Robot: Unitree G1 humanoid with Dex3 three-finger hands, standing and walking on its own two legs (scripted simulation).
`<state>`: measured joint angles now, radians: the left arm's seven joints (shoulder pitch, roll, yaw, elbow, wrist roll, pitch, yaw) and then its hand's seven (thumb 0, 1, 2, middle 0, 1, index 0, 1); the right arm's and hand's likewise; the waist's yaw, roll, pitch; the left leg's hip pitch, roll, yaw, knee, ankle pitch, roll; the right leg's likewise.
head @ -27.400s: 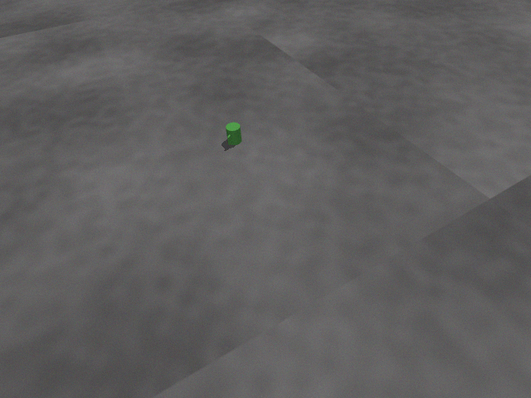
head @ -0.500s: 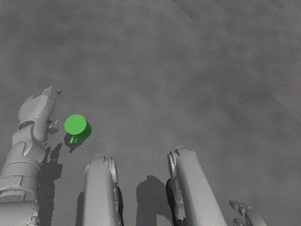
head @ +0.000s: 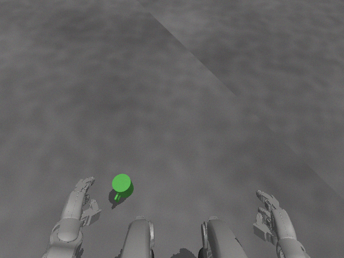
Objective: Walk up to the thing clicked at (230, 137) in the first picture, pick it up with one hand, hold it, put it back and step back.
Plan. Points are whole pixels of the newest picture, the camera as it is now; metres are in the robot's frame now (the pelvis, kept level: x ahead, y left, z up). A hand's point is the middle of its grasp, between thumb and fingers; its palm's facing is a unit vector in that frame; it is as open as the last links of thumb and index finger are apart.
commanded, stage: home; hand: left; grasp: from above
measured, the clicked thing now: (121, 189) +0.44 +0.24 -0.57
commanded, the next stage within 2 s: none
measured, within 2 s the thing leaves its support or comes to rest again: neither
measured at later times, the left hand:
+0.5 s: hand (79, 229) +0.20 +0.19 +0.04, palm faces +0.10 -0.98 -0.20, open 7.4 cm
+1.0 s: hand (85, 230) +0.20 +0.18 +0.04, palm faces +0.09 -0.98 -0.20, open 7.5 cm
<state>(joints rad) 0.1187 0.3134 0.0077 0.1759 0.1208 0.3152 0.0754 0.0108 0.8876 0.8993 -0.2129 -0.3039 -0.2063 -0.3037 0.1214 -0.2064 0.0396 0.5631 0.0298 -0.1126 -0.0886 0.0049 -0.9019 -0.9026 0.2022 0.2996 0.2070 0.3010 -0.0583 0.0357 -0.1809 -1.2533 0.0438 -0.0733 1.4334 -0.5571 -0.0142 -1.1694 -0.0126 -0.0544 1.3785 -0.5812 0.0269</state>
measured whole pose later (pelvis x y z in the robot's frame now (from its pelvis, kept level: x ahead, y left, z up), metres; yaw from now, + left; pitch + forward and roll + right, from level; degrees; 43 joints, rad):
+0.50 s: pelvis +0.05 +0.00 +0.09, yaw +2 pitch +10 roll -3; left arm 0.51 0.22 0.04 -0.13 -0.07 0.46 0.03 0.01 0.90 0.90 -0.20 -0.30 -0.20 -0.30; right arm 0.29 -0.22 0.04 0.51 0.01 -0.22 -0.19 0.01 -0.90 -0.90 0.20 0.30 0.21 0.30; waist -0.04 0.06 -0.18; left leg -0.72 0.04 -0.05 1.01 -0.47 -0.01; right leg -0.63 -0.02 -0.06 0.93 -0.48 0.03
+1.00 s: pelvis +0.04 -0.01 +0.09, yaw +2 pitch +9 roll -3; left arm 0.49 0.22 0.03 -0.10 -0.06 0.45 0.02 0.01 0.88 0.89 -0.20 -0.30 -0.20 -0.30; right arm 0.29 -0.22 0.04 0.56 0.00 -0.25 -0.19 0.01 -0.90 -0.90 0.20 0.30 0.21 0.30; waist -0.04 0.05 -0.15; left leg -0.70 0.04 -0.06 1.00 -0.46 -0.02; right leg -0.61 -0.02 -0.06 0.94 -0.48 0.02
